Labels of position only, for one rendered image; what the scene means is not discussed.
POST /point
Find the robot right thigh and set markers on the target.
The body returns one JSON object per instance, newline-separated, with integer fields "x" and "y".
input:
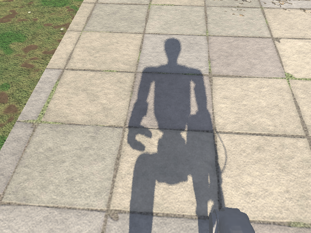
{"x": 229, "y": 220}

